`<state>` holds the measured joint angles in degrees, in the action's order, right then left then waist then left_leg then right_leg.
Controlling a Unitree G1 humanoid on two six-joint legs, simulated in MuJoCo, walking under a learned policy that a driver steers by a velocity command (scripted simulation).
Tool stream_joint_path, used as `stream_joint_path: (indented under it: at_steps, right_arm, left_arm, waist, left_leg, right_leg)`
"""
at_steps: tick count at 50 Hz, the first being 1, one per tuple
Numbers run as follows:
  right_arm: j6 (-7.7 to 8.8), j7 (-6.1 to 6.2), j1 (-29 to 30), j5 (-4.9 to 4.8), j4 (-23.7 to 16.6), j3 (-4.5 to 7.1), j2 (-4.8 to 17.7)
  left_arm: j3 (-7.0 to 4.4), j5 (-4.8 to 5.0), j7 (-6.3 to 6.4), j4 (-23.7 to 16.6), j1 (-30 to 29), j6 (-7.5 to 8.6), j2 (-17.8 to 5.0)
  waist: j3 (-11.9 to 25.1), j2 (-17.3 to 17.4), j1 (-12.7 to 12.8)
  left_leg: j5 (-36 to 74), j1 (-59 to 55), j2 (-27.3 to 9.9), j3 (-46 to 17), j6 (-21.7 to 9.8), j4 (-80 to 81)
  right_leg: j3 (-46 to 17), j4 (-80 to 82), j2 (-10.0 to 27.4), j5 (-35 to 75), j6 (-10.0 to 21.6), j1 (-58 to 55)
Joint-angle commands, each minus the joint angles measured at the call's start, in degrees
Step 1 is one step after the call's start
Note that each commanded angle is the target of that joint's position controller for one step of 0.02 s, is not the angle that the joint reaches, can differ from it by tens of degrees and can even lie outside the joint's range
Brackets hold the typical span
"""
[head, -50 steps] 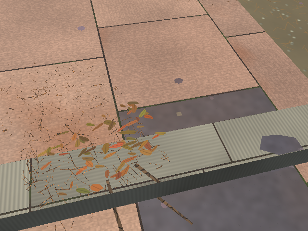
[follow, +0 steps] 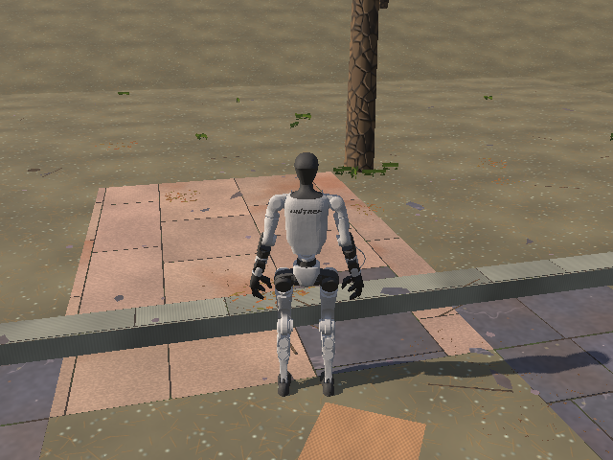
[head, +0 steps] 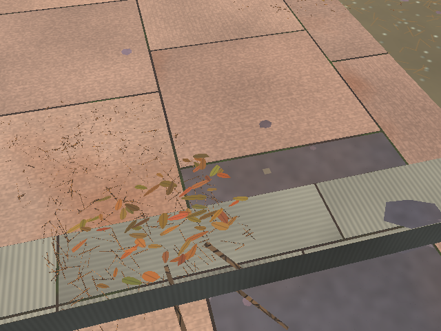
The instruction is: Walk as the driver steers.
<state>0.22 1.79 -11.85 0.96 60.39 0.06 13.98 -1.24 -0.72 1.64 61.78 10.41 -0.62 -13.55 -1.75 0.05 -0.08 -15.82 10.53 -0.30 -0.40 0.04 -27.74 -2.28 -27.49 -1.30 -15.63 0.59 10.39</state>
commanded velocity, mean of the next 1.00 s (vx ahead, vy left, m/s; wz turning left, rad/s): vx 0.41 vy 0.00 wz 0.15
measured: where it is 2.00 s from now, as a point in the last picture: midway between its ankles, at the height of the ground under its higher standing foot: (215, 188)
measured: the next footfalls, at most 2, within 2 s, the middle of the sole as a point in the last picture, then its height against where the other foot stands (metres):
left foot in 0.68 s outside the picture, level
right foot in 1.26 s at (260, 224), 0.14 m higher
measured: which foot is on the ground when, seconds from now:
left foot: down 0.00-0.32, up 0.34-0.66, down 0.68-1.00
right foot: down 0.00-0.68, up 0.70-1.00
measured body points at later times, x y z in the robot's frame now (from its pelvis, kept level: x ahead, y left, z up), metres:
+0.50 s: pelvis +0.14 -0.02 +0.00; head +0.16 -0.03 +0.45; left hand +0.07 +0.22 -0.14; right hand +0.30 -0.27 -0.12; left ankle +0.22 +0.11 -0.66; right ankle +0.00 -0.12 -0.74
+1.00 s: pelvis +0.40 +0.02 +0.01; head +0.41 +0.03 +0.46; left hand +0.53 +0.29 -0.10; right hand +0.45 -0.25 -0.12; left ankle +0.38 +0.09 -0.74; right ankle +0.53 -0.14 -0.62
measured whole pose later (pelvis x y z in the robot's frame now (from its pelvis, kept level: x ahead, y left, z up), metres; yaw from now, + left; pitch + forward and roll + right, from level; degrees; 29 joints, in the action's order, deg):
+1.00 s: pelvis +0.40 +0.02 +0.01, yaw +10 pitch +1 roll +0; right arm 2.3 1.3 -21.3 0.8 49.6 1.9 13.8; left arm -1.4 -0.8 1.0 45.7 6.1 4.7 -14.9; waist -0.4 -1.6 -3.9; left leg -10.9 10.8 7.4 -6.4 -6.3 -20.9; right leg -4.1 -68.4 5.3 -10.9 -4.3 46.0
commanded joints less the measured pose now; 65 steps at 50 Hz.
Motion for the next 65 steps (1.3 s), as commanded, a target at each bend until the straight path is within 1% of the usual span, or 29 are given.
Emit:
stream_joint_path:
  at_steps: [1,2,3,8,12,15,16,17,19,22,26,29,33,34,35,36,37,39,41,45,47,51,52,55,58,60,63,64,65]
  right_arm:
    - [-0.98,-0.67,-1.91,0.77,-1.61,1.30,6.60]
    - [-0.98,-0.89,-1.92,0.67,-2.01,1.40,6.73]
    - [1.14,0.12,-0.34,-2.31,-3.06,2.12,8.81]
    - [4.70,-0.35,-7.04,-2.48,-1.66,2.10,6.59]
    - [5.46,-0.88,-10.04,-2.94,-1.79,3.56,11.33]
    - [5.92,-1.53,3.09,-2.57,-7.75,3.35,9.98]
    - [7.35,-2.01,7.74,-2.02,-11.08,2.99,8.55]
    - [8.12,-2.28,3.07,-1.67,-10.06,2.53,6.01]
    - [8.17,-3.19,5.49,-4.37,-10.82,2.15,5.43]
    - [7.49,-3.48,7.92,-2.41,-13.39,1.80,3.73]
    - [6.88,-3.74,16.32,-1.38,-17.83,-0.04,0.77]
    - [6.25,-3.32,18.16,-2.36,-19.77,0.94,4.73]
    - [4.60,-3.22,-4.64,-2.33,-12.36,4.43,9.62]
    - [4.04,-2.96,-12.15,-2.19,-10.24,5.27,11.30]
    - [4.11,-3.14,-12.37,-1.09,-10.02,5.66,16.19]
    - [4.27,-3.36,-12.51,-0.51,-9.71,5.28,12.52]
    - [4.94,-3.32,-6.83,-0.90,-10.91,4.89,10.27]
    - [5.76,-3.76,1.46,-0.41,-13.46,3.68,7.30]
    - [5.56,-3.31,3.71,0.05,-14.56,3.60,7.78]
    - [4.38,-1.51,-0.55,-0.21,-15.21,3.72,8.78]
    - [2.89,-0.47,-4.70,0.07,-14.93,3.68,8.27]
    - [2.16,1.05,-16.46,-0.99,-13.15,3.34,7.44]
    - [2.52,0.62,-19.71,1.08,-11.74,4.84,11.00]
    - [4.22,0.99,-25.36,1.62,-9.63,4.52,8.52]
    - [4.07,1.89,-22.96,0.83,-8.02,4.65,9.27]
    - [2.83,1.29,-13.45,-1.21,-11.64,4.60,9.05]
    - [3.88,-1.12,-8.43,-3.16,-13.86,7.27,17.11]
    - [5.36,-1.67,-5.67,-2.96,-14.79,7.20,14.45]
    - [5.75,-3.30,-5.69,-2.09,-20.57,5.23,3.18]
  left_arm:
    - [-1.11,-0.79,-0.36,-0.77,2.40,-0.46,-6.81]
    - [-1.14,-0.70,-0.53,-1.25,2.09,-0.37,-6.84]
    - [-1.78,2.37,0.15,-2.89,-0.14,1.58,-8.46]
    - [-1.04,2.29,-0.84,-3.22,1.92,5.57,-4.23]
    - [-0.53,2.17,-2.11,-5.71,-0.05,8.16,-3.08]
    - [-2.30,2.81,-2.80,0.55,16.87,8.50,-6.80]
    - [-4.74,2.34,-2.40,4.08,29.22,7.77,-14.07]
    - [-3.72,1.73,-2.67,3.49,27.71,7.08,-12.03]
    - [-1.50,0.30,-2.56,0.99,21.66,6.88,-5.49]
    - [0.02,1.05,-2.20,-0.77,15.61,5.89,-3.62]
    - [-0.56,1.16,0.11,-3.17,12.76,5.99,-8.09]
    - [-1.84,1.92,0.42,-2.58,14.74,6.79,-11.13]
    - [-2.11,0.14,0.26,-4.37,12.02,4.65,-9.99]
    - [-1.81,-0.99,-0.03,-5.94,11.62,4.88,-9.42]
    - [0.95,-2.12,-1.62,-6.92,20.92,6.26,1.07]
    - [0.51,0.40,-2.79,-6.42,19.28,8.41,-2.97]
    - [-0.63,2.68,-3.05,-9.64,11.39,9.56,-7.32]
    - [-1.32,1.82,-1.88,-12.11,4.75,9.73,-9.27]
    - [-1.71,0.64,-0.94,-12.96,7.15,8.22,-8.56]
    - [-1.37,-1.06,-0.36,-15.86,3.82,6.25,-5.47]
    - [-0.33,-0.75,-0.42,-16.27,2.32,5.35,-2.27]
    - [-0.32,1.01,-0.78,-21.04,-6.47,6.03,-3.19]
    - [0.00,-5.07,-1.26,-25.79,-13.92,4.28,-3.09]
    - [2.38,-4.44,-1.08,-35.70,-27.21,3.68,1.61]
    - [4.11,-3.47,-1.04,-43.54,-29.80,3.53,1.68]
    - [4.33,-2.65,-2.46,-42.11,-18.74,1.53,1.73]
    - [-1.14,-0.75,-1.08,-32.08,14.84,0.55,-4.89]
    - [-3.66,-2.82,-0.44,-30.74,22.38,1.63,-11.39]
    - [-4.33,-2.42,-0.02,-28.23,20.47,1.46,-17.51]
  waist:
    - [-4.26,-0.19,0.06]
    - [-6.15,-0.10,-0.04]
    - [-6.85,0.22,-0.06]
    - [-5.26,3.00,-1.21]
    - [-5.41,9.75,-0.52]
    - [-0.07,1.83,8.69]
    - [4.78,-12.17,12.37]
    - [5.24,-17.81,8.97]
    - [-1.78,-4.98,5.99]
    - [-5.17,-2.17,1.84]
    - [-6.00,-4.18,2.06]
    - [-4.51,-6.12,0.74]
    - [9.16,-7.86,-10.01]
    - [11.94,-2.55,-12.28]
    - [18.06,17.98,-3.10]
    - [20.87,11.75,-6.14]
    - [8.50,7.91,-5.22]
    - [1.10,-2.38,-1.16]
    - [0.45,0.03,2.49]
    - [-0.04,2.49,2.18]
    - [2.05,5.30,0.68]
    - [-0.87,5.32,-3.96]
    - [-1.46,3.74,-5.82]
    - [-4.69,7.07,-9.83]
    - [-4.54,6.32,-6.51]
    - [2.09,3.25,-0.69]
    - [19.91,6.53,15.44]
    - [23.90,-3.91,18.87]
    - [23.97,-32.47,12.52]
  left_leg:
    - [-22.65,5.33,-2.10,-5.10,-4.63,5.99]
    - [-25.25,6.75,-2.41,-6.19,-5.42,6.11]
    - [-22.13,7.76,-1.42,-4.03,-4.76,5.03]
    - [-23.48,3.02,-5.40,-12.08,-8.56,6.71]
    - [-9.30,-4.04,-16.40,-27.48,-14.72,11.82]
    - [20.36,9.23,-7.31,-10.52,-8.46,-6.09]
    - [21.42,26.04,1.72,1.05,-2.89,-29.28]
    - [-12.78,40.24,4.12,0.37,-1.54,-39.90]
    - [-13.10,50.24,-0.89,-4.28,-4.19,-51.51]
    - [-3.10,45.79,-5.51,0.41,-3.48,-41.40]
    - [15.40,21.15,-1.68,5.80,0.17,-14.95]
    - [19.14,17.51,0.37,4.53,-1.94,-4.69]
    - [15.18,-4.90,4.42,4.67,-7.53,-5.50]
    - [17.19,-18.78,-0.38,-2.91,-9.43,-5.36]
    - [16.65,-33.79,-17.08,-32.93,-21.50,-1.64]
    - [-3.75,-32.33,-18.84,-48.18,-23.72,11.18]
    - [-12.69,-22.45,-16.80,-42.11,-20.94,14.46]
    - [-5.36,-4.31,-13.39,-32.49,-18.21,18.17]
    - [0.81,4.37,-10.13,-25.88,-17.30,19.79]
    - [12.60,12.07,-6.20,-16.33,-17.13,17.79]
    - [9.00,9.24,-5.48,-17.07,-16.82,15.58]
    - [-3.71,-11.48,-11.97,-32.58,-20.36,14.26]
    - [-2.32,-13.87,-11.29,-30.73,-21.44,13.14]
    - [3.80,-20.89,-13.79,-34.27,-20.61,11.48]
    - [4.64,-13.07,-10.75,-28.26,-14.47,17.55]
    - [15.13,8.79,-7.93,-20.57,-13.00,29.01]
    - [72.97,5.98,-6.10,-12.87,-7.50,-2.08]
    - [57.15,8.39,-1.61,-13.30,-4.94,-25.53]
    - [-0.75,21.26,9.62,-11.16,-2.30,-47.01]
  right_leg:
    - [-5.31,6.48,2.53,-23.06,4.45,5.97]
    - [-6.13,6.31,2.77,-25.50,5.16,7.70]
    - [-3.72,4.94,1.92,-22.42,4.55,8.57]
    - [-3.63,-0.76,1.59,-18.17,5.20,12.19]
    - [2.27,-8.61,0.49,-6.70,4.95,17.28]
    - [-2.81,3.03,1.34,6.53,6.53,-8.10]
    - [-18.17,7.57,10.23,18.25,9.77,-27.96]
    - [-30.00,9.14,19.27,29.66,13.73,-34.32]
    - [-23.71,9.38,20.58,30.65,15.28,-30.61]
    - [-11.77,16.44,15.27,29.77,10.56,-18.88]
    - [-2.03,24.26,8.17,27.57,8.99,1.42]
    - [-1.20,23.17,11.30,35.98,7.81,-6.92]
    - [3.44,-7.09,11.02,62.04,4.14,-12.06]
    - [4.00,-22.86,8.36,46.26,2.79,0.30]
    - [2.62,-48.92,-2.69,-11.93,-0.59,21.93]
    - [-6.01,-57.34,-2.17,-15.50,1.15,27.99]
    - [-5.58,-56.85,0.64,-10.31,2.27,33.59]
    - [-4.51,-50.35,5.04,-2.61,2.69,28.96]
    - [-4.96,-45.96,7.16,-0.70,1.59,23.42]
    - [0.19,-36.88,6.19,6.38,-3.63,23.33]
    - [2.20,-38.29,4.85,8.69,-5.42,25.76]
    - [-1.14,-62.19,5.95,-1.71,-6.21,58.91]
    - [1.77,-69.19,7.40,-6.69,-4.61,66.94]
    - [-0.94,-87.75,6.18,-24.49,-0.79,86.60]
    - [-1.52,-70.33,7.57,-26.89,1.70,77.41]
    - [5.64,-48.13,6.25,-9.20,2.54,34.15]
    - [4.69,-37.83,-1.65,-10.57,4.84,-4.35]
    - [-10.35,-24.28,5.70,-24.29,5.03,-9.13]
    - [-42.24,4.52,20.24,-29.97,3.19,-7.45]
Over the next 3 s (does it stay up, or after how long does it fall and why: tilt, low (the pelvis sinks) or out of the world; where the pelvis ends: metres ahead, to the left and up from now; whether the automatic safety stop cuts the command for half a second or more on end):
stays up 1.37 0.47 0.14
